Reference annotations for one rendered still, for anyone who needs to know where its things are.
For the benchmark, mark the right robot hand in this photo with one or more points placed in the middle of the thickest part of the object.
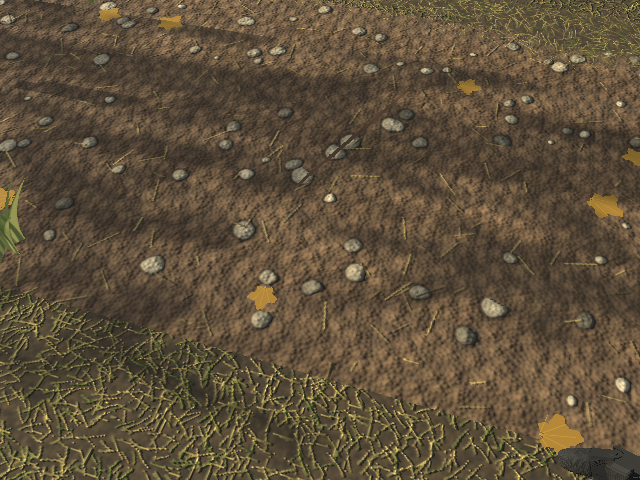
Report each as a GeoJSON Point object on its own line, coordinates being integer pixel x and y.
{"type": "Point", "coordinates": [601, 464]}

